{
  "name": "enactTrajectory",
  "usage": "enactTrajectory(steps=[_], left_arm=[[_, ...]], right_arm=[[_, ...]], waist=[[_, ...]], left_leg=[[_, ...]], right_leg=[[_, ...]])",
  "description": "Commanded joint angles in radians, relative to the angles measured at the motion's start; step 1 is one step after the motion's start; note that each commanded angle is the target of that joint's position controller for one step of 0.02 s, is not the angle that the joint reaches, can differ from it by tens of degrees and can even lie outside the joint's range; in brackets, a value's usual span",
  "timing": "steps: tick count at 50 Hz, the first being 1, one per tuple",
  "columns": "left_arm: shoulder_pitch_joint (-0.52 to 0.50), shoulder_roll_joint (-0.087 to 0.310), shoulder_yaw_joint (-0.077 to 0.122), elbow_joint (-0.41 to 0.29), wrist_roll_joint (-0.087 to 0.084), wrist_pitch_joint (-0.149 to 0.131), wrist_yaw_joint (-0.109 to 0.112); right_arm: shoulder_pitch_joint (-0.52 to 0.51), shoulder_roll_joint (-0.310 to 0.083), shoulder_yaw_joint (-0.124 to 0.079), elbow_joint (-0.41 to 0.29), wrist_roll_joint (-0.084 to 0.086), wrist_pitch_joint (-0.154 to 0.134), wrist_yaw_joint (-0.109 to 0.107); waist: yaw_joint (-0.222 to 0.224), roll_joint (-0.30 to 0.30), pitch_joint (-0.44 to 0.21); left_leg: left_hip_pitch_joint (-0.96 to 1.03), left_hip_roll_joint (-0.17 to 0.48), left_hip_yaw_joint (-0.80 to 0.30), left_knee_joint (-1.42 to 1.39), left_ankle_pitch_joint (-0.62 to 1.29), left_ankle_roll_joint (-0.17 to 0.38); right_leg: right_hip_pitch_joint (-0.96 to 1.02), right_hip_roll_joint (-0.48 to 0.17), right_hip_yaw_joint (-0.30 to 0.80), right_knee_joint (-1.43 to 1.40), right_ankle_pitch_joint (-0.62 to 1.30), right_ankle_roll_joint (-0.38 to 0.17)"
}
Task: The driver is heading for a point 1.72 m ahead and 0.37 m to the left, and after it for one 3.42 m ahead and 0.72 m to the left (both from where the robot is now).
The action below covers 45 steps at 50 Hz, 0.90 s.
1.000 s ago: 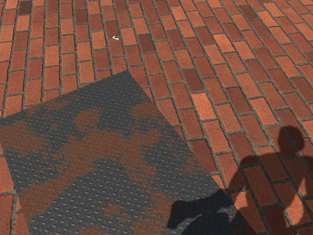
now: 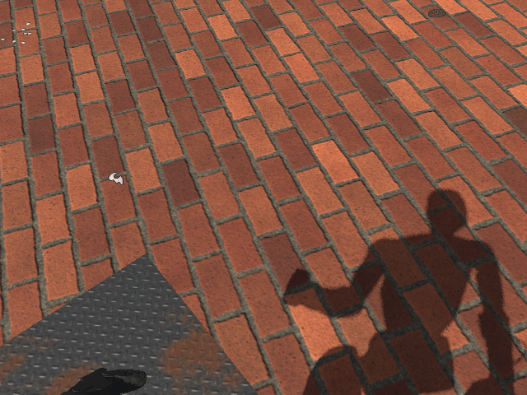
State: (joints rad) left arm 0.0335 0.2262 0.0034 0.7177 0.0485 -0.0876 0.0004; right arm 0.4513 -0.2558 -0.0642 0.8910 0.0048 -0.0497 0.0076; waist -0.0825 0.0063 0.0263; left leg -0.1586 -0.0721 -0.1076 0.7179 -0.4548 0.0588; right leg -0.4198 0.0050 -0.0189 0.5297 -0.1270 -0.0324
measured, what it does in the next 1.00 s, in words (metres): walks ahead, turning left: left foot, then right foot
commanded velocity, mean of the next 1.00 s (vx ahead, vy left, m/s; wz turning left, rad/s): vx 0.40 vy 0.00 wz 0.43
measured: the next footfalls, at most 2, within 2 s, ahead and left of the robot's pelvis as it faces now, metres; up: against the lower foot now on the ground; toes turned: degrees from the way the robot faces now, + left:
left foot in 0.50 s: +0.35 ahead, +0.16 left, +0.00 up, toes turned +22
right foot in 1.00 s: +0.59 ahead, +0.10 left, +0.00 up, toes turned +25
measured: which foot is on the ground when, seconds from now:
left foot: up 0.00-0.48, down 0.50-1.00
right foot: down 0.00-0.48, up 0.50-0.98, down 1.00-1.00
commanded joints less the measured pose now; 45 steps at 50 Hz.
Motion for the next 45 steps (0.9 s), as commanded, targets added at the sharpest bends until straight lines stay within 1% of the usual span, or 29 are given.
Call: enactTrajectory(steps=[1,2,3,4,5,6,8,11,13,16,19,20,22,23,24,25,26,27,28,29,30,31,32,33,34,36,40,43,45], left_arm=[[0.258,0.175,0.066,0.001,-0.005,0.015,0.014],[0.214,0.121,0.053,0.001,-0.014,0.01,0.008],[0.196,0.101,0.047,0.003,-0.012,0.004,0.008],[0.206,0.096,0.045,0.015,-0.016,-0.004,0.011],[0.219,0.099,0.046,0.025,-0.02,-0.011,0.011],[0.237,0.108,0.05,0.033,-0.024,-0.02,0.009],[0.262,0.118,0.057,0.049,-0.032,-0.03,0.006],[0.301,0.124,0.062,0.072,-0.031,-0.028,0.006],[0.314,0.126,0.063,0.083,-0.028,-0.025,0.004],[0.335,0.145,0.069,0.098,-0.028,-0.021,0.005],[0.376,0.169,0.076,0.122,-0.027,-0.009,0.011],[0.386,0.177,0.078,0.129,-0.027,-0.002,0.013],[0.391,0.207,0.084,0.139,-0.025,0.012,0.019],[0.392,0.224,0.087,0.143,-0.025,0.021,0.021],[0.381,0.233,0.088,0.138,-0.03,0.031,0.021],[0.374,0.213,0.081,0.112,-0.027,0.032,0.019],[0.412,0.079,0.052,0.032,-0.03,0.026,-0.003],[0.282,0.166,0.068,0.0,-0.02,0.016,-0.006],[0.21,0.157,0.065,-0.024,-0.033,0.007,-0.01],[0.236,0.141,0.055,-0.007,-0.037,-0.003,-0.008],[0.256,0.137,0.055,0.012,-0.029,0.003,-0.006],[0.303,0.132,0.054,0.029,-0.015,0.024,-0.005],[0.333,0.126,0.053,0.038,-0.007,0.043,-0.004],[0.343,0.12,0.054,0.041,-0.007,0.057,-0.004],[0.34,0.11,0.053,0.044,-0.01,0.063,-0.006],[0.303,0.099,0.052,0.039,-0.014,0.069,-0.009],[0.193,0.085,0.043,0.017,-0.02,0.074,-0.012],[0.136,0.084,0.037,0.01,-0.025,0.071,-0.007],[0.129,0.088,0.036,0.016,-0.025,0.065,-0.002]], right_arm=[[0.007,-0.112,-0.022,-0.097,-0.014,0.004,-0.005],[-0.044,-0.092,-0.019,-0.1,-0.019,0.007,0.007],[-0.061,-0.077,-0.019,-0.102,-0.023,0.014,0.015],[-0.071,-0.077,-0.021,-0.107,-0.035,0.025,0.024],[-0.071,-0.069,-0.019,-0.106,-0.04,0.035,0.031],[-0.087,-0.065,-0.019,-0.119,-0.04,0.041,0.036],[-0.147,-0.064,-0.018,-0.143,-0.041,0.049,0.045],[-0.244,-0.061,-0.014,-0.178,-0.042,0.053,0.056],[-0.306,-0.05,-0.006,-0.2,-0.039,0.052,0.063],[-0.407,-0.038,0.008,-0.237,-0.04,0.048,0.075],[-0.472,-0.046,0.012,-0.268,-0.044,0.046,0.08],[-0.479,-0.05,0.011,-0.275,-0.047,0.046,0.078],[-0.44,-0.064,0.003,-0.272,-0.053,0.046,0.068],[-0.366,-0.078,-0.006,-0.254,-0.054,0.042,0.06],[-0.224,-0.097,-0.02,-0.212,-0.059,0.032,0.049],[-0.05,-0.165,-0.047,-0.16,-0.069,0.026,0.032],[-0.077,-0.299,-0.077,-0.176,-0.056,0.028,0.019],[-0.018,-0.297,-0.08,-0.195,-0.025,0.04,0.011],[-0.062,-0.268,-0.072,-0.17,-0.021,0.043,0.002],[-0.11,-0.198,-0.053,-0.163,-0.016,0.038,-0.002],[-0.157,-0.156,-0.039,-0.166,-0.016,0.03,-0.004],[-0.201,-0.125,-0.026,-0.174,-0.01,0.022,-0.004],[-0.201,-0.118,-0.019,-0.173,-0.009,0.008,0.0],[-0.189,-0.119,-0.018,-0.161,-0.006,-0.004,0.004],[-0.178,-0.129,-0.019,-0.15,-0.006,-0.012,0.006],[-0.15,-0.138,-0.018,-0.133,-0.01,-0.014,0.004],[-0.11,-0.125,-0.006,-0.106,-0.007,-0.004,-0.007],[-0.076,-0.119,0.001,-0.083,-0.013,0.003,-0.017],[-0.071,-0.116,0.005,-0.07,-0.02,0.008,-0.023]], waist=[[0.118,-0.117,-0.142],[0.109,-0.07,-0.056],[0.092,-0.088,-0.031],[0.082,-0.116,-0.015],[0.076,-0.112,-0.015],[0.072,-0.118,-0.025],[0.072,-0.098,-0.02],[0.085,-0.084,0.001],[0.095,-0.085,0.018],[0.119,-0.091,0.047],[0.136,-0.088,0.066],[0.137,-0.09,0.064],[0.111,-0.112,0.024],[0.076,-0.115,-0.027],[0.009,-0.09,-0.111],[-0.063,-0.006,-0.221],[0.019,0.251,-0.298],[-0.06,0.104,-0.347],[-0.032,0.055,-0.195],[0.018,0.009,-0.102],[0.063,-0.011,-0.057],[0.104,-0.012,-0.044],[0.12,0.017,-0.048],[0.13,0.011,-0.052],[0.134,0.007,-0.051],[0.124,0.022,-0.051],[0.083,0.066,-0.047],[0.051,0.074,-0.044],[0.045,0.076,-0.035]], left_leg=[[-0.515,0.07,0.024,0.467,-0.012,0.036],[-0.502,0.098,0.027,0.445,0.061,0.025],[-0.474,0.119,0.035,0.419,0.101,0.014],[-0.462,0.134,0.042,0.407,0.121,0.002],[-0.453,0.135,0.051,0.415,0.149,-0.005],[-0.459,0.137,0.055,0.418,0.169,-0.012],[-0.515,0.146,0.058,0.413,0.219,-0.024],[-0.585,0.154,0.069,0.35,0.301,-0.04],[-0.578,0.153,0.09,0.25,0.367,-0.042],[-0.518,0.149,0.142,0.081,0.433,-0.023],[-0.48,0.131,0.198,-0.026,0.369,0.016],[-0.459,0.115,0.217,-0.053,0.328,0.032],[-0.358,0.051,0.261,-0.087,0.22,0.073],[-0.271,0.009,0.271,-0.107,0.175,0.098],[-0.091,-0.03,0.266,-0.179,0.203,0.127],[0.181,0.063,0.107,-0.226,0.15,0.172],[0.502,0.381,-0.425,-0.283,0.136,0.305],[0.506,0.426,-0.653,-0.414,0.184,0.342],[0.411,0.397,-0.468,-0.419,0.286,0.315],[0.259,0.359,-0.348,-0.428,0.42,0.274],[0.147,0.303,-0.258,-0.442,0.527,0.235],[0.065,0.272,-0.182,-0.46,0.666,0.213],[0.014,0.27,-0.145,-0.449,0.862,0.221],[0.001,0.259,-0.105,-0.441,0.999,0.222],[-0.009,0.241,-0.065,-0.441,1.068,0.212],[0.004,0.211,-0.017,-0.437,1.131,0.177],[0.063,0.186,0.019,-0.423,1.125,0.11],[0.124,0.201,0.011,-0.399,1.122,0.099],[0.147,0.212,-0.001,-0.365,1.128,0.098]], right_leg=[[0.507,-0.414,0.606,-0.288,-0.422,-0.156],[0.404,-0.354,0.453,-0.314,-0.311,-0.137],[0.351,-0.311,0.344,-0.337,-0.197,-0.111],[0.324,-0.283,0.269,-0.347,-0.1,-0.101],[0.312,-0.264,0.209,-0.356,-0.02,-0.095],[0.316,-0.272,0.182,-0.356,0.057,-0.106],[0.341,-0.275,0.115,-0.367,0.149,-0.117],[0.37,-0.269,0.027,-0.38,0.207,-0.123],[0.371,-0.255,-0.033,-0.382,0.217,-0.116],[0.373,-0.257,-0.102,-0.38,0.226,-0.103],[0.442,-0.279,-0.147,-0.345,0.305,-0.088],[0.469,-0.283,-0.165,-0.314,0.377,-0.082],[0.511,-0.286,-0.208,-0.175,0.697,-0.067],[0.521,-0.285,-0.221,-0.04,0.824,-0.065],[0.466,-0.27,-0.243,0.165,0.798,-0.05],[0.263,-0.245,-0.247,0.449,0.518,-0.017],[-0.21,-0.065,-0.21,0.797,-0.401,0.047],[-0.328,-0.011,0.009,0.905,-0.41,0.052],[-0.391,-0.071,0.044,0.881,-0.295,0.039],[-0.333,-0.11,0.036,0.774,-0.216,0.032],[-0.255,-0.132,0.037,0.7,-0.201,0.033],[-0.174,-0.137,0.035,0.67,-0.194,0.041],[-0.115,-0.132,0.029,0.651,-0.213,0.05],[-0.098,-0.121,0.02,0.629,-0.215,0.058],[-0.095,-0.111,0.011,0.593,-0.189,0.062],[-0.111,-0.096,-0.005,0.52,-0.113,0.061],[-0.128,-0.076,-0.016,0.343,0.017,0.051],[-0.109,-0.054,-0.02,0.225,0.06,0.035],[-0.071,-0.032,-0.021,0.16,0.031,0.02]])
